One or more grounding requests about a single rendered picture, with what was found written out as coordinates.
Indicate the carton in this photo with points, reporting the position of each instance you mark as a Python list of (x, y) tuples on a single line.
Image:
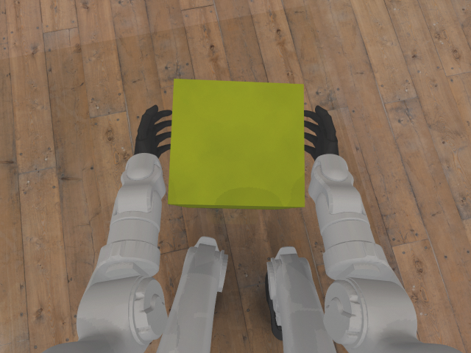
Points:
[(237, 145)]

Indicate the left robot upper arm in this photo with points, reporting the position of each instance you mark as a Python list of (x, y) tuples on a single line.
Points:
[(118, 316)]

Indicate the robot right shin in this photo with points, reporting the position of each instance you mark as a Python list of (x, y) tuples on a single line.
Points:
[(286, 250)]

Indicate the robot left forearm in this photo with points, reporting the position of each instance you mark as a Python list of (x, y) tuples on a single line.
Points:
[(131, 248)]

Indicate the robot left thigh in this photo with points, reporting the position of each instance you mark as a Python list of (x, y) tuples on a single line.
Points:
[(190, 322)]

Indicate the robot right forearm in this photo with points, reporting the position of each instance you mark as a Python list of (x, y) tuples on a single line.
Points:
[(350, 249)]

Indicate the right robot hand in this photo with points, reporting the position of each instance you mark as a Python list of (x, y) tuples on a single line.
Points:
[(325, 141)]

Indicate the right robot upper arm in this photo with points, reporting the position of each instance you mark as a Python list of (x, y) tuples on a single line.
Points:
[(374, 316)]

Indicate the left robot hand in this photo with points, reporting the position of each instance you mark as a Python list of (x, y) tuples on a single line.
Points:
[(147, 140)]

